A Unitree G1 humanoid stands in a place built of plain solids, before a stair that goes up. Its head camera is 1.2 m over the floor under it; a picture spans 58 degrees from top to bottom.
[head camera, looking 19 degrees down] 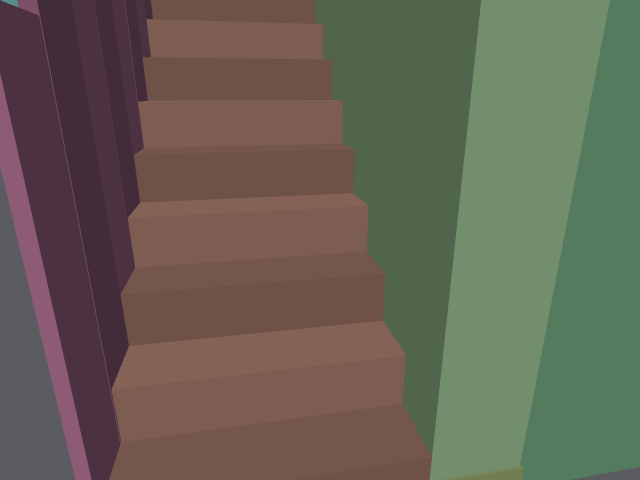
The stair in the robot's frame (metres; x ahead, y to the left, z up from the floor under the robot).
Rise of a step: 0.19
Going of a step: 0.23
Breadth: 0.90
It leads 11 degrees to the left of straight ahead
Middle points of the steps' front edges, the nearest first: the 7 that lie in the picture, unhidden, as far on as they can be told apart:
1.13 0.16 0.39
1.35 0.20 0.58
1.58 0.25 0.77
1.81 0.29 0.96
2.03 0.34 1.16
2.26 0.38 1.35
2.49 0.42 1.54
